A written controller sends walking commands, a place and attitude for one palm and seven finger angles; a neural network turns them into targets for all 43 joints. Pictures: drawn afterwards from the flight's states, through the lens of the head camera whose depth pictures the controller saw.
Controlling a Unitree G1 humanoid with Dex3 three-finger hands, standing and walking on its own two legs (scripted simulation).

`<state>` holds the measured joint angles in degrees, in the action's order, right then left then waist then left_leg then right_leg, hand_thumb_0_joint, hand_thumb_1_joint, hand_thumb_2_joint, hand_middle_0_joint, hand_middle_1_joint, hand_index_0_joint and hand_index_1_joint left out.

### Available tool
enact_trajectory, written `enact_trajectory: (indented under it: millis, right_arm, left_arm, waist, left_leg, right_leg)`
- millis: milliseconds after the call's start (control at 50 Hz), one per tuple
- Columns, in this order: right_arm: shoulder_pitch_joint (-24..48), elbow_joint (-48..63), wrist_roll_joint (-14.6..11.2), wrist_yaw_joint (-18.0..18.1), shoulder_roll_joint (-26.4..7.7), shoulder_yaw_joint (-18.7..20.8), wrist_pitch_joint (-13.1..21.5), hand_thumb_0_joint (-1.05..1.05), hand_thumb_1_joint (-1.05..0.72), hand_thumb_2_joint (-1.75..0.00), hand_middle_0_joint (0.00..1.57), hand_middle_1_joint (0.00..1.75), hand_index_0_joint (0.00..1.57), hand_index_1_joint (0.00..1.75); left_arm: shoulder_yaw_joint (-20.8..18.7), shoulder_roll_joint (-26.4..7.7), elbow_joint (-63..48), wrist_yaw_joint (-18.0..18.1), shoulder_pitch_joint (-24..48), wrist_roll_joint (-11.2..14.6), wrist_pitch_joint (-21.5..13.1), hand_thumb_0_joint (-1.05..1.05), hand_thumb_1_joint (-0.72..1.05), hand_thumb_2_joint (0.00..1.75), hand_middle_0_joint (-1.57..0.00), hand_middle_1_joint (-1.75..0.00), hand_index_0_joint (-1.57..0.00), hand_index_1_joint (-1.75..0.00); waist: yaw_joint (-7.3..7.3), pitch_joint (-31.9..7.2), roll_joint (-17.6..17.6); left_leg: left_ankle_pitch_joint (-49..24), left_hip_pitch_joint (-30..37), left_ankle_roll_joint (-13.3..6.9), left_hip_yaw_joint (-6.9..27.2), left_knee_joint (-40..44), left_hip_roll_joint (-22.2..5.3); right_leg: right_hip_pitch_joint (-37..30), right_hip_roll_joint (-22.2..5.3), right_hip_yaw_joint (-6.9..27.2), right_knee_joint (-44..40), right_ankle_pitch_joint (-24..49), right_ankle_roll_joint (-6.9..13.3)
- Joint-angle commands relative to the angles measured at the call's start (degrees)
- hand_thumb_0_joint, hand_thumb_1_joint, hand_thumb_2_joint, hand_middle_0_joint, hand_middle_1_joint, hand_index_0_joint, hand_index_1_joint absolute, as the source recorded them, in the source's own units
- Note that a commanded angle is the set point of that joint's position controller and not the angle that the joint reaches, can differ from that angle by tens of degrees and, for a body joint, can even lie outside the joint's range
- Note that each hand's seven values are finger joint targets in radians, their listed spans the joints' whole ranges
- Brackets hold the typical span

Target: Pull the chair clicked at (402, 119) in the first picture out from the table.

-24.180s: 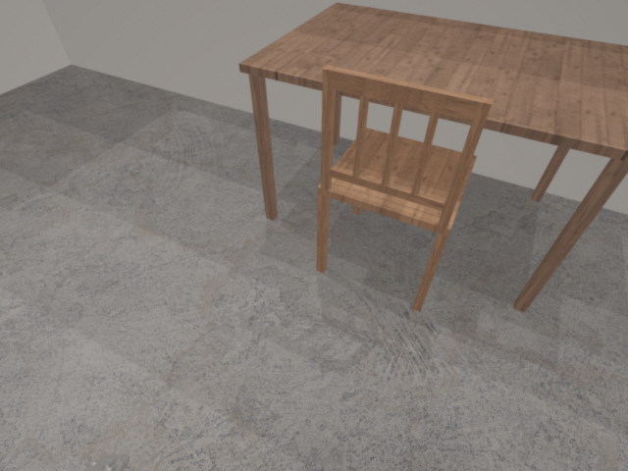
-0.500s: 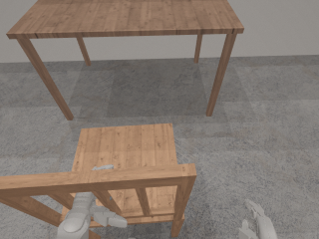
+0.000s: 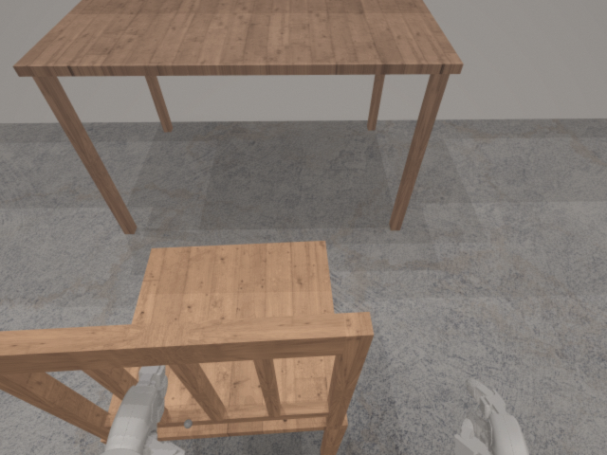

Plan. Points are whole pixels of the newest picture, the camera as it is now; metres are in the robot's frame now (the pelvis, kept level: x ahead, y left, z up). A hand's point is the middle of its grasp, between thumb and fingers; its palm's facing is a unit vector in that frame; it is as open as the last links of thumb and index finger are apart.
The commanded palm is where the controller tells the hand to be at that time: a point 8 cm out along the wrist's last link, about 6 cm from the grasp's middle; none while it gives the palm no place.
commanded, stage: draw the fingers out of the gap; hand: left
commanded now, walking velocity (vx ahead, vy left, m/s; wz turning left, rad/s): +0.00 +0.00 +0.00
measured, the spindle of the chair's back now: (201, 389) +0.23 +0.15 -0.06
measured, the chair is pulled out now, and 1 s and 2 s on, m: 0.66 0.65 0.64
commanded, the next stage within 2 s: draw the hand back to the body in 0.52 s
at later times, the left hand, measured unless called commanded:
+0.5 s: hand out of the picture +0.11 +0.15 -0.03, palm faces +0.02 -0.99 -0.15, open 17.5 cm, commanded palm +0.08 +0.20 +0.00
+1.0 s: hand out of the picture +0.11 +0.18 +0.04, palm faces +0.07 -0.99 -0.08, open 17.4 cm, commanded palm +0.08 +0.24 +0.07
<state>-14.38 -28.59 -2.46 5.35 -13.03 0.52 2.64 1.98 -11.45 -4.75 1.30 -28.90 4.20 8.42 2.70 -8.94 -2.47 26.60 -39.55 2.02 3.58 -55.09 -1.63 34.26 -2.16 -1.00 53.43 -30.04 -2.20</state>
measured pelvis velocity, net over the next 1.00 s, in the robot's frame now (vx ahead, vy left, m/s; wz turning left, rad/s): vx -0.03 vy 0.00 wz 0.01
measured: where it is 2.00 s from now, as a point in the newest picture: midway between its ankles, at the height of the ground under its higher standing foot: outside the picture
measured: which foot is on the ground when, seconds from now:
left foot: down 0.00-1.00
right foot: down 0.00-1.00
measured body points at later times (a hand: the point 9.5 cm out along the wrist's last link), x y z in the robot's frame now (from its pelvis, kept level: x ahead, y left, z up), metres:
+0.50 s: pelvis -0.02 +0.01 -0.02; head -0.01 +0.00 +0.43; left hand +0.10 +0.20 -0.01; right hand +0.16 -0.23 -0.07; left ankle +0.01 +0.14 -0.68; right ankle -0.04 -0.14 -0.68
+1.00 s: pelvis -0.03 +0.00 -0.03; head +0.01 +0.01 +0.42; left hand +0.10 +0.23 +0.05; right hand +0.17 -0.22 -0.10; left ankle +0.01 +0.14 -0.68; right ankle -0.04 -0.14 -0.68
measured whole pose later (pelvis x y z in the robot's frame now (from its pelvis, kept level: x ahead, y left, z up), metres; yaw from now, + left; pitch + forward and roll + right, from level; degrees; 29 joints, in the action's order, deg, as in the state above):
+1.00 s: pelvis -0.03 +0.00 -0.03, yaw +1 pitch +12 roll -3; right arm -11.4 -30.9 -4.3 5.4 -9.9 2.1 7.6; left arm -2.4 -14.9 -22.2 -5.8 -48.0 12.9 -16.1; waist -1.5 -9.2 -3.1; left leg 29.3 -48.5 2.1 6.1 -66.1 -1.7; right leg 41.5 -1.5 -2.9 62.7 -32.6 -2.2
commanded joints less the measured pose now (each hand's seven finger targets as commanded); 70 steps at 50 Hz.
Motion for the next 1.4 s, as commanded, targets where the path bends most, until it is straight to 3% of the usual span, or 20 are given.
enact_trajectory:
  millis: [0, 80, 100, 280, 480, 620, 640, 700, 780, 920, 980, 1040, 1120, 1140, 1160, 1180, 1240, 1260, 1340, 1380]
  right_arm:
    - [5.0, 9.8, 0.4, 1.1, -6.7, 2.7, 3.7, 0.0, -0.9, -0.9, 0.2, 0.3, 0.2, 0.3]
    - [5.1, 10.7, 0.3, 1.2, -6.4, 2.5, 4.4, 0.0, -0.9, -0.9, 0.2, 0.3, 0.2, 0.3]
    - [5.2, 10.7, 0.1, 1.2, -6.3, 2.7, 4.5, 0.0, -0.9, -0.9, 0.2, 0.3, 0.2, 0.3]
    - [6.2, 12.6, 0.0, 1.6, -6.1, 2.2, 4.8, 0.0, -0.9, -0.9, 0.2, 0.3, 0.2, 0.3]
    - [6.3, 13.6, -0.1, 2.1, -5.5, 2.4, 4.7, 0.0, -0.9, -0.9, 0.2, 0.3, 0.2, 0.3]
    - [6.6, 13.8, -0.4, 2.2, -4.7, 3.1, 4.7, 0.0, -0.9, -0.9, 0.2, 0.3, 0.2, 0.3]
    - [6.0, 13.0, -0.4, 2.1, -4.4, 3.1, 6.0, 0.0, -0.9, -0.9, 0.2, 0.3, 0.2, 0.3]
    - [5.4, 10.8, -0.5, 2.2, -4.6, 3.7, 7.2, 0.0, -0.9, -0.9, 0.2, 0.3, 0.2, 0.3]
    - [6.0, 9.2, -1.0, 1.2, -3.9, 4.1, 7.8, 0.0, -0.9, -0.9, 0.2, 0.3, 0.2, 0.3]
    - [7.0, 7.3, -1.6, 0.4, -3.4, 4.1, 8.6, 0.0, -0.9, -0.9, 0.2, 0.3, 0.2, 0.3]
    - [7.8, 6.7, -1.7, 0.3, -3.7, 3.6, 9.2, 0.0, -0.9, -0.9, 0.2, 0.3, 0.2, 0.3]
    - [8.6, 7.0, -2.1, 0.9, -4.1, 3.3, 9.6, 0.0, -0.9, -0.9, 0.2, 0.3, 0.2, 0.3]
    - [9.0, 7.1, -2.5, 2.0, -4.1, 2.3, 10.6, 0.0, -0.9, -0.9, 0.2, 0.3, 0.2, 0.3]
    - [8.1, 8.3, -0.9, 3.3, -3.8, 1.5, 8.4, 0.0, -0.9, -0.9, 0.2, 0.3, 0.2, 0.3]
    - [7.5, 10.3, -0.6, 3.7, -2.9, 0.4, 7.9, 0.0, -0.9, -0.9, 0.2, 0.3, 0.2, 0.3]
    - [7.6, 9.8, -0.7, 4.1, -2.8, 0.5, 7.5, 0.0, -0.9, -0.9, 0.2, 0.3, 0.2, 0.3]
    - [7.9, 9.0, -0.3, 4.5, -3.4, -0.3, 6.2, 0.0, -0.9, -0.9, 0.2, 0.3, 0.2, 0.3]
    - [8.2, 8.7, -0.3, 4.5, -3.4, -0.5, 6.1, 0.0, -0.9, -0.9, 0.2, 0.3, 0.2, 0.3]
    - [9.0, 8.0, 0.0, 4.6, -4.3, -0.5, 6.2, 0.0, -0.9, -0.9, 0.2, 0.3, 0.2, 0.3]
    - [9.2, 7.8, 0.1, 4.3, -4.7, -0.4, 6.4, 0.0, -0.9, -0.9, 0.2, 0.3, 0.2, 0.3]
  left_arm:
    - [-3.7, -5.8, -12.5, 1.1, -2.2, -0.8, -3.7, 0.0, -0.55, 0.2, 0.0, 0.0, 0.0, 0.0]
    - [-1.1, -4.2, -16.4, 1.0, -4.9, -1.2, -5.0, 0.0, -0.55, 0.2, 0.0, 0.0, 0.0, 0.0]
    - [-2.6, -5.8, -17.2, 1.2, -5.9, -1.2, -4.9, 0.0, -0.55, 0.2, 0.0, 0.0, 0.0, 0.0]
    - [0.8, -3.8, -20.2, 1.2, -10.4, -1.5, -4.1, 0.0, -0.55, 0.2, 0.0, 0.0, 0.0, 0.0]
    - [-0.1, -4.9, -23.3, 1.1, -16.2, -2.0, -4.2, 0.0, -0.55, 0.2, 0.0, 0.0, 0.0, 0.0]
    - [0.7, -3.5, -24.8, 0.2, -24.5, -1.5, -4.5, 0.0, -0.55, 0.2, 0.0, 0.0, 0.0, 0.0]
    - [-0.8, -0.2, -31.9, -0.5, -18.8, 4.7, -11.5, 0.0, -0.55, 0.2, 0.0, 0.0, 0.0, 0.0]
    - [-5.1, -4.9, -31.6, -1.3, -20.1, 5.5, -18.3, 0.0, -0.55, 0.2, 0.0, 0.0, 0.0, 0.0]
    - [-6.0, -4.1, -31.2, -3.6, -21.0, 6.6, -25.9, 0.0, -0.55, 0.2, 0.0, 0.0, 0.0, 0.0]
    - [-9.9, -8.4, -37.5, -6.9, -17.1, 9.3, -33.0, 0.0, -0.55, 0.2, 0.0, 0.0, 0.0, 0.0]
    - [-10.3, -8.1, -35.8, -9.1, -14.2, 11.3, -34.6, 0.0, -0.55, 0.2, 0.0, 0.0, 0.0, 0.0]
    - [-13.5, -9.5, -33.6, -10.5, -13.5, 12.7, -32.8, 0.0, -0.51, 0.22, -0.01, -0.01, -0.01, -0.01]
    - [-17.5, -12.8, -36.8, -10.2, -10.5, 13.9, -29.7, 0.0, -0.37, 0.29, -0.02, -0.04, -0.02, -0.04]
    - [-21.0, -23.8, -36.1, -1.2, -13.2, 2.8, -21.6, 0.0, -0.33, 0.31, -0.03, -0.05, -0.03, -0.05]
    - [-16.1, -16.9, -41.9, 2.1, -12.7, 1.9, -17.9, 0.0, -0.3, 0.32, -0.04, -0.05, -0.04, -0.05]
    - [-15.5, -15.8, -40.3, 3.8, -12.6, 1.5, -15.3, 0.0, -0.26, 0.34, -0.04, -0.06, -0.04, -0.06]
    - [-15.5, -15.4, -38.5, 7.2, -9.9, -0.3, -11.4, 0.0, -0.15, 0.39, -0.05, -0.08, -0.05, -0.08]
    - [-15.4, -15.1, -36.5, 7.8, -9.5, -0.6, -10.8, 0.0, -0.12, 0.41, -0.06, -0.09, -0.06, -0.09]
    - [-17.9, -16.2, -32.4, 9.1, -6.5, -1.0, -10.5, 0.0, 0.03, 0.48, -0.08, -0.12, -0.08, -0.12]
    - [-17.8, -15.7, -32.4, 9.0, -5.8, -1.3, -11.0, 0.0, 0.1, 0.51, -0.09, -0.14, -0.09, -0.14]
  waist:
    - [-0.15, -4.7, 2.7]
    - [-0.1, -5.2, 0.7]
    - [-0.7, -5.9, -0.8]
    - [-0.16, -3.4, 1.3]
    - [-0.86, -2.4, 1.1]
    - [-1.58, -4.1, 1.3]
    - [-1.06, -2.8, 4.1]
    - [-2.32, -5.7, 1.0]
    - [-2.89, -6.0, -1.7]
    - [-3.07, -9.1, -4.5]
    - [-2.44, -7.0, -1.6]
    - [-2.57, -5.8, 0.4]
    - [-3.23, -5.5, -2.7]
    - [-8.07, -8.9, -6.0]
    - [-5.63, -5.2, -6.3]
    - [-5.13, -2.7, -4.0]
    - [-4.78, 2.9, -5.0]
    - [-4.66, 5.1, -3.4]
    - [-4.78, 8.1, 2.7]
    - [-5.03, 7.8, 2.0]
  left_leg:
    - [-15.9, 6.4, -3.3, -2.3, 5.9, 0.7]
    - [-13.6, 6.8, -3.3, -1.8, 5.6, 0.8]
    - [-13.6, 6.7, -3.3, -1.7, 5.8, 0.7]
    - [-5.7, 3.6, -3.4, -1.0, 5.4, 1.0]
    - [-3.4, 1.1, -3.5, -1.0, 4.4, 1.2]
    - [-7.2, 0.9, -3.7, -1.4, 3.1, 1.4]
    - [-9.0, -0.3, -3.4, -1.1, 0.7, 1.8]
    - [-9.9, 0.2, -3.4, -1.1, 0.3, 1.6]
    - [-12.0, 1.1, -2.9, -1.1, -0.5, 1.5]
    - [-13.9, 4.0, -3.0, -0.9, -0.1, 1.1]
    - [-11.1, 3.2, -2.9, -0.3, 0.8, 0.8]
    - [-7.5, 4.0, -2.9, -0.2, 2.5, 0.7]
    - [-5.0, 6.7, -2.9, -0.1, 5.6, 0.8]
    - [-4.1, 9.2, -2.4, -0.3, 8.7, -1.3]
    - [-3.9, 9.8, -2.5, -0.7, 9.6, -0.8]
    - [-3.0, 9.9, -2.4, -0.5, 10.0, -1.1]
    - [-1.6, 11.7, -2.4, -0.8, 12.0, -1.1]
    - [-0.6, 11.9, -2.5, -0.7, 13.0, -1.2]
    - [-0.6, 15.2, -2.8, -1.4, 15.4, -1.0]
    - [-1.7, 17.8, -2.9, -1.3, 17.2, -0.9]
  right_leg:
    - [-0.4, 0.5, -4.0, -7.6, 19.4, 2.2]
    - [1.7, 0.5, -4.2, -6.8, 15.3, 2.3]
    - [1.4, 0.6, -4.1, -6.8, 14.7, 2.6]
    - [5.1, 1.0, -4.4, -6.5, 6.3, 2.4]
    - [6.8, 1.4, -4.4, -5.7, 3.6, 2.6]
    - [5.5, 1.4, -4.2, -5.0, 7.7, 2.7]
    - [7.8, 2.1, -5.4, -3.9, 9.7, 2.5]
    - [7.0, 2.3, -4.9, -2.9, 9.6, 2.9]
    - [8.4, 2.2, -4.9, -0.7, 10.7, 2.9]
    - [6.4, 2.2, -4.0, -0.9, 12.0, 3.0]
    - [6.7, 2.4, -4.4, -2.2, 9.2, 2.8]
    - [4.9, 2.4, -4.2, -4.7, 6.4, 2.6]
    - [2.0, 2.1, -3.8, -7.5, 4.0, 2.8]
    - [-2.6, 0.0, -0.4, -10.7, 4.6, 4.5]
    - [-2.5, -0.5, -1.5, -11.8, 5.4, 4.2]
    - [-1.9, -0.4, -1.8, -12.7, 4.5, 4.0]
    - [-2.6, 0.2, -2.5, -15.3, 3.2, 4.0]
    - [-2.7, 0.3, -2.5, -16.5, 2.4, 4.0]
    - [-5.6, 0.1, -1.9, -21.3, 1.6, 3.5]
    - [-7.5, -0.1, -2.0, -21.9, 3.3, 3.4]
